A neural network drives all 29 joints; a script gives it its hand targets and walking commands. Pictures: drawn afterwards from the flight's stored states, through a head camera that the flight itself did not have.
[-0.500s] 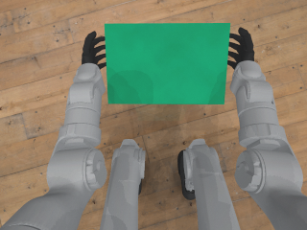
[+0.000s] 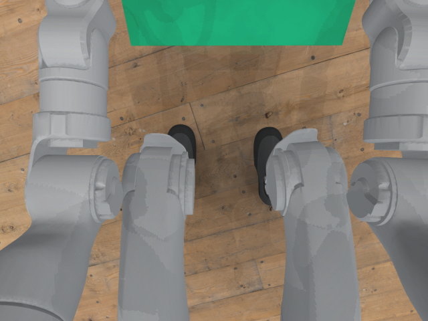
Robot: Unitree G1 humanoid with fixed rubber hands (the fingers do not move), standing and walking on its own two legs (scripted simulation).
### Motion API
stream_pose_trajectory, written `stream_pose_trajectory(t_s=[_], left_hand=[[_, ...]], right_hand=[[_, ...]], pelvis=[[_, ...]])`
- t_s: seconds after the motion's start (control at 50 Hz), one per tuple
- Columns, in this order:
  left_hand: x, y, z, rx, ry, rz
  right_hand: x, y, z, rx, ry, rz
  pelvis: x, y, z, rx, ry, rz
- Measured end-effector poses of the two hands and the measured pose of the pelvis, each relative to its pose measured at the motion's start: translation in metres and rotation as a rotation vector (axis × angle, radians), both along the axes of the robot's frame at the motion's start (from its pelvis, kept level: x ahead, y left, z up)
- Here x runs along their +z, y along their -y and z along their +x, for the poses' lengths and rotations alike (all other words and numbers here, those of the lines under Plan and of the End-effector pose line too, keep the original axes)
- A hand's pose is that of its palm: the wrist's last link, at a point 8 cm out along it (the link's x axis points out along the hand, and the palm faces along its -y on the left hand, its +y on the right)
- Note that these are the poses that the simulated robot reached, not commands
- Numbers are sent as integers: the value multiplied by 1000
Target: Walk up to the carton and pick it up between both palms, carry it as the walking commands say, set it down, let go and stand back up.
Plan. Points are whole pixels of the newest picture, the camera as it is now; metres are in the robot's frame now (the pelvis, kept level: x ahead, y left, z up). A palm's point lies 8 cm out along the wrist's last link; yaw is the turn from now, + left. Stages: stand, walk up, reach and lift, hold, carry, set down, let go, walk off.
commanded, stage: set down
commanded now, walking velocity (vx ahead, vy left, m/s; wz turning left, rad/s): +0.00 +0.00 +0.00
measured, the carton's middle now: out of the picture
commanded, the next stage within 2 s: none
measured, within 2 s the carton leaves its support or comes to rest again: rests again in 1.70 s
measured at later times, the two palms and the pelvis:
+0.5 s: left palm out of the picture +0.56 +0.16 -0.22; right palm out of the picture +0.55 -0.21 -0.21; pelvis +0.01 +0.00 -0.06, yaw +0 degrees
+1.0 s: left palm out of the picture +0.57 +0.16 -0.23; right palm out of the picture +0.56 -0.21 -0.22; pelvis +0.02 -0.01 -0.08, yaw -1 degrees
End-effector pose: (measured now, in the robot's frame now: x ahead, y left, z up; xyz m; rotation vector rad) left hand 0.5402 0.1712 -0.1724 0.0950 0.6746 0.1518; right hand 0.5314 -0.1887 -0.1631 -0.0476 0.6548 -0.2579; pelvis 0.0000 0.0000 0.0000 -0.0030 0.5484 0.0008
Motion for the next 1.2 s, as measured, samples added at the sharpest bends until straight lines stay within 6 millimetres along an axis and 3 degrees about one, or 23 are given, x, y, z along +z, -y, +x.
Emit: stream_pose_trajectory(t_s=[0.08, 0.26, 0.44, 0.66, 0.92, 1.2], left_hand=[[-13, -5, 0, 9, -68, 22], [-11, 3, 8, 52, -46, -12], [-51, 10, 16, -9, -74, -46], [-58, 15, 27, -14, -68, -55], [-61, 13, 27, -16, -49, -80], [-64, 8, 25, -20, -91, -87]], right_hand=[[-19, -3, -4, 57, -72, 20], [-11, 2, 12, 23, -50, -5], [-44, 16, 21, 58, -85, -13], [-57, 22, 32, 64, -104, -17], [-61, 21, 32, 51, -83, 7], [-64, 18, 35, 80, -122, 18]], pelvis=[[-18, -1, 2, -2, 10, 2], [-33, 0, -3, 1, 53, 3], [-54, 3, 1, -10, 23, 2], [-68, 9, 15, -18, 45, 16], [-75, 11, 16, -23, 60, 13], [-76, 8, 35, -19, -62, 9]])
